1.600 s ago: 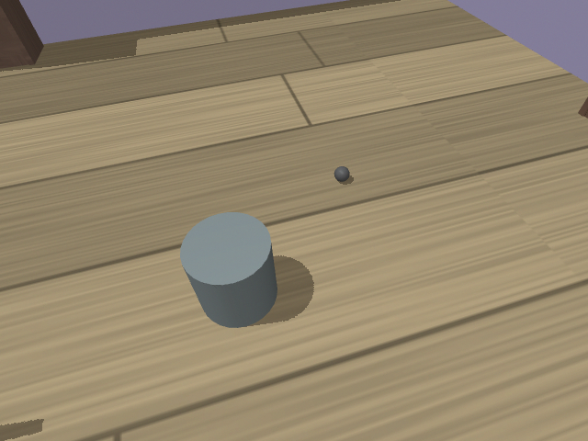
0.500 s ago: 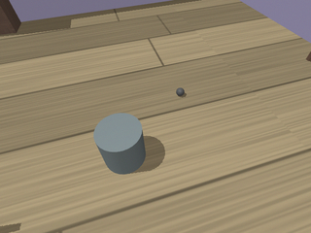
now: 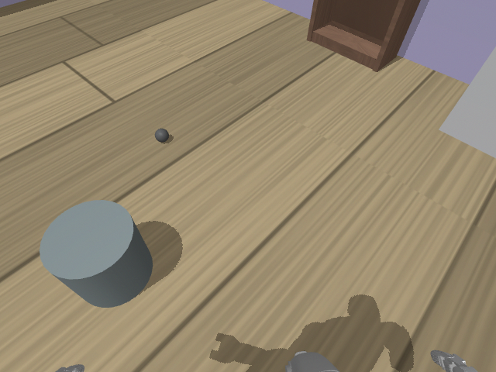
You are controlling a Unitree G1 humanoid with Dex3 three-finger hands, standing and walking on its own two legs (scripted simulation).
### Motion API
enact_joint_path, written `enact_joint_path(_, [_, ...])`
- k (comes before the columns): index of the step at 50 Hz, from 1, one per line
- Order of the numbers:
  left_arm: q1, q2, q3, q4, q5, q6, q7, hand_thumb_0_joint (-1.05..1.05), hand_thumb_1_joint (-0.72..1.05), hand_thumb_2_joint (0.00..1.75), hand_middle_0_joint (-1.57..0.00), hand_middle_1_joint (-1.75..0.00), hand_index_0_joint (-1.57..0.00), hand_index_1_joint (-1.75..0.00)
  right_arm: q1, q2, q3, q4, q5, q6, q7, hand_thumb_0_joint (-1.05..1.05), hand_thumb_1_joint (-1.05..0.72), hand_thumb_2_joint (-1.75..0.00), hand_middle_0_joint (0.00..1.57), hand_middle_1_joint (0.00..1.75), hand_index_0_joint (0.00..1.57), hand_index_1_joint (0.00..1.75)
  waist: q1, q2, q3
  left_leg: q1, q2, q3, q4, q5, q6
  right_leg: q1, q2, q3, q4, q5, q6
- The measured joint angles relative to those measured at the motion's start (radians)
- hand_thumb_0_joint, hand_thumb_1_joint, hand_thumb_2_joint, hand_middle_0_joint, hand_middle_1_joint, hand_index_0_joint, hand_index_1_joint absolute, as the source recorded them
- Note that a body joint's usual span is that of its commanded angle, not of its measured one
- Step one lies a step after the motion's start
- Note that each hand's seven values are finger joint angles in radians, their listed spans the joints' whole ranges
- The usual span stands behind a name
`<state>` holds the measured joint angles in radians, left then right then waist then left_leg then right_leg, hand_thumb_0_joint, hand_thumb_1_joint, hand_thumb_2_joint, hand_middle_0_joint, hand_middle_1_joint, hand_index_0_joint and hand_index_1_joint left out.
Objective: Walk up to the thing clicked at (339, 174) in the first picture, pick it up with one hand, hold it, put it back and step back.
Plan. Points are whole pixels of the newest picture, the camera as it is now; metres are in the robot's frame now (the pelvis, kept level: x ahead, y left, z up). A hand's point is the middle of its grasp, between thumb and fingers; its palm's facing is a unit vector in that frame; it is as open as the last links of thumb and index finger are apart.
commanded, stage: walk up
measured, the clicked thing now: (161, 135) +1.38 +0.47 -0.74
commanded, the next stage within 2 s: none
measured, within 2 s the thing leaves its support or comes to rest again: neither
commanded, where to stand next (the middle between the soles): +0.09 -0.04 m, yaw -73 degrees
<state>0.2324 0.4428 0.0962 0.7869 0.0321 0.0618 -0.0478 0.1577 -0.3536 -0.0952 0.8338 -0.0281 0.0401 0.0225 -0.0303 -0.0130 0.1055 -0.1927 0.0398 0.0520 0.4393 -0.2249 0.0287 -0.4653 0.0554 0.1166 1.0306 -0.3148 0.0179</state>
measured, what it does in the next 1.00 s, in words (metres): steps on the spot, turning right: right foot, then left foot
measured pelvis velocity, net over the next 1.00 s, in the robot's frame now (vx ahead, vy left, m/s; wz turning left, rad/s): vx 0.09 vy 0.02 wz -0.87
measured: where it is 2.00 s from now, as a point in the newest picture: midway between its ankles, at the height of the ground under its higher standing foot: outside the picture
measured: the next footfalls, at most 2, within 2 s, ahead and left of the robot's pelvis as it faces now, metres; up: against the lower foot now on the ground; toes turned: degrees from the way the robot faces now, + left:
right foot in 0.24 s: +0.02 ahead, -0.15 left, +0.00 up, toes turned -18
left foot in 0.62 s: +0.23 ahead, +0.02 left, +0.00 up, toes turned -36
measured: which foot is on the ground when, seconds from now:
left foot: down 0.00-0.26, up 0.28-0.60, down 0.62-1.00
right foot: up 0.00-0.22, down 0.24-0.64, up 0.66-1.00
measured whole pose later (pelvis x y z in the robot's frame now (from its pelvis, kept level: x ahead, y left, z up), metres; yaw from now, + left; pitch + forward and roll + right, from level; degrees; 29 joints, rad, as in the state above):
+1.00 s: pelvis +0.09 +0.02 -0.02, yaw -50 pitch -1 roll -2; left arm 0.29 0.44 0.05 0.72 0.01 0.07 -0.04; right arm 0.28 -0.40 -0.05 0.69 -0.02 -0.01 0.02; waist -0.03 -0.03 0.15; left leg -0.33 0.12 0.21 0.61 -0.25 0.04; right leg -0.45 -0.01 0.08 0.97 -0.41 0.02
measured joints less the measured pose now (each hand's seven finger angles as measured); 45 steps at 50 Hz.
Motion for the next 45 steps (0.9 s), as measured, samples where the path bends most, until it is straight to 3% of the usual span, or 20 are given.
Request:
enact_joint_path(3, [0.011, 0.011, 0.001, -0.009, 0.001, 0.002, -0.016, 0.01, 0.91, 0.9, -0.2, -0.3, -0.2, -0.3, 0.026, -0.01, -0.002, -0.016, -0.001, -0.014, 0.009, 0.0, -0.9, -0.9, 0.2, 0.3, 0.2, 0.3, -0.005, 0.004, -0.008, 0.007, 0.01, 0.069, 0.004, -0.014, 0.005, 0.036, -0.059, -0.03, -0.09, 0.014, 0.01])
enact_joint_path(6, [0.013, 0.006, -0.008, -0.01, 0.003, 0.003, -0.023, 0.01, 0.91, 0.9, -0.2, -0.3, -0.2, -0.3, 0.05, -0.031, -0.002, -0.04, -0.007, -0.024, 0.027, 0.0, -0.9, -0.9, 0.2, 0.3, 0.2, 0.3, -0.014, 0.022, -0.011, 0.006, 0.029, 0.136, 0.022, -0.037, 0.006, 0.066, -0.094, -0.077, -0.189, -0.033, 0.01])
enact_joint_path(11, [0.005, -0.008, -0.028, -0.03, 0.0, -0.023, -0.025, 0.01, 0.91, 0.9, -0.2, -0.3, -0.2, -0.3, 0.09, -0.071, -0.006, -0.067, -0.008, -0.021, 0.045, 0.0, -0.9, -0.9, 0.2, 0.3, 0.2, 0.3, -0.036, 0.058, -0.004, -0.013, 0.073, 0.225, 0.102, -0.098, -0.015, 0.136, -0.102, -0.134, -0.367, -0.059, -0.022])
enact_joint_path(13, [0.002, -0.016, -0.03, -0.043, 0.003, -0.043, -0.017, 0.01, 0.91, 0.9, -0.2, -0.3, -0.2, -0.3, 0.104, -0.088, -0.01, -0.07, 0.002, -0.011, 0.046, 0.0, -0.9, -0.9, 0.2, 0.3, 0.2, 0.3, -0.037, 0.082, 0.0, -0.037, 0.115, 0.244, 0.197, -0.155, -0.027, 0.178, -0.077, -0.148, -0.452, 0.017, -0.029])
enact_joint_path(14, [-0.005, -0.028, -0.032, -0.049, 0.007, -0.052, -0.011, 0.01, 0.91, 0.9, -0.2, -0.3, -0.2, -0.3, 0.107, -0.097, -0.014, -0.064, 0.009, -0.003, 0.044, 0.0, -0.9, -0.9, 0.2, 0.3, 0.2, 0.3, -0.04, 0.11, 0.013, -0.058, 0.137, 0.206, 0.272, -0.174, -0.022, 0.185, -0.051, -0.152, -0.442, 0.02, -0.028])
enact_joint_path(15, [-0.005, -0.037, -0.034, -0.06, 0.009, -0.06, -0.004, 0.01, 0.91, 0.9, -0.2, -0.3, -0.2, -0.3, 0.109, -0.097, -0.015, -0.057, 0.014, 0.006, 0.041, 0.0, -0.9, -0.9, 0.2, 0.3, 0.2, 0.3, -0.037, 0.12, 0.019, -0.087, 0.124, 0.144, 0.354, -0.223, -0.03, 0.185, -0.036, -0.143, -0.424, 0.008, -0.029])
enact_joint_path(18, [0.02, -0.053, -0.046, -0.093, -0.001, -0.069, 0.009, 0.01, 0.91, 0.9, -0.2, -0.3, -0.21, -0.3, 0.103, -0.082, 0.003, -0.047, 0.021, 0.019, 0.038, 0.01, -0.9, -0.9, 0.2, 0.3, 0.2, 0.3, -0.001, 0.093, 0.018, -0.166, 0.033, 0.017, 0.523, -0.332, -0.056, 0.193, -0.021, -0.065, -0.419, -0.001, -0.041])
enact_joint_path(25, [0.059, -0.066, -0.074, -0.116, -0.014, -0.052, 0.033, 0.01, 0.9, 0.9, -0.2, -0.3, -0.21, -0.3, 0.083, -0.069, 0.028, -0.08, 0.019, 0.002, 0.029, 0.01, -0.9, -0.9, 0.2, 0.3, 0.2, 0.3, 0.009, 0.076, 0.003, -0.303, 0.015, -0.082, 0.528, -0.203, -0.065, 0.234, 0.027, 0.043, -0.447, 0.0, -0.028])
enact_joint_path(30, [0.054, -0.051, -0.075, -0.126, -0.006, -0.04, 0.039, 0.01, 0.9, 0.9, -0.2, -0.3, -0.21, -0.3, 0.056, -0.069, 0.017, -0.094, 0.029, -0.001, 0.005, 0.0, -0.9, -0.9, 0.2, 0.3, 0.2, 0.3, 0.017, 0.056, -0.005, -0.268, -0.028, -0.097, 0.376, -0.164, -0.021, 0.2, 0.055, 0.12, -0.362, -0.056, -0.002])
enact_joint_path(32, [0.041, -0.028, -0.067, -0.128, -0.011, -0.029, 0.043, 0.01, 0.9, 0.9, -0.2, -0.3, -0.21, -0.3, 0.05, -0.052, 0.015, -0.103, 0.027, -0.017, -0.004, 0.0, -0.9, -0.9, 0.2, 0.3, 0.2, 0.3, 0.011, 0.021, -0.001, -0.224, -0.053, -0.088, 0.276, -0.049, -0.005, 0.174, 0.055, 0.149, -0.296, -0.095, 0.014])
enact_joint_path(33, [0.024, -0.016, -0.058, -0.123, -0.015, -0.023, 0.049, 0.01, 0.9, 0.9, -0.2, -0.3, -0.21, -0.3, 0.047, -0.036, 0.018, -0.107, 0.021, -0.025, -0.01, 0.0, -0.9, -0.9, 0.2, 0.3, 0.2, 0.3, 0.014, -0.01, 0.01, -0.223, -0.061, -0.063, 0.283, -0.041, -0.003, 0.15, 0.049, 0.161, -0.241, -0.098, 0.004])
enact_joint_path(36, [-0.006, -0.003, -0.046, -0.109, -0.015, -0.015, 0.069, 0.01, 0.91, 0.9, -0.2, -0.3, -0.21, -0.3, 0.035, -0.014, 0.038, -0.12, 0.021, -0.037, -0.008, 0.0, -0.9, -0.9, 0.2, 0.3, 0.2, 0.3, 0.022, -0.032, 0.049, -0.203, -0.019, -0.011, 0.289, -0.065, 0.005, 0.041, 0.066, 0.083, -0.006, -0.193, -0.006])
enact_joint_path(39, [-0.012, 0.013, -0.044, -0.097, -0.021, -0.014, 0.053, 0.01, 0.91, 0.9, -0.2, -0.3, -0.21, -0.3, 0.037, 0.005, 0.045, -0.132, 0.015, -0.04, -0.01, 0.0, -0.9, -0.9, 0.2, 0.3, 0.2, 0.3, 0.008, -0.036, 0.072, -0.166, 0.02, 0.016, 0.223, -0.037, 0.008, -0.029, 0.049, 0.009, 0.142, -0.164, -0.011])
enact_joint_path(45, [0.021, 0.012, -0.038, -0.09, -0.029, 0.0, 0.014, 0.01, 0.91, 0.9, -0.2, -0.3, -0.21, -0.3, 0.091, -0.014, 0.052, -0.138, 0.013, -0.049, -0.007, 0.0, -0.9, -0.9, 0.2, 0.3, 0.21, 0.3, 0.004, -0.038, 0.055, -0.142, 0.047, 0.085, 0.135, 0.001, 0.012, -0.035, -0.012, 0.014, 0.099, -0.056, -0.004])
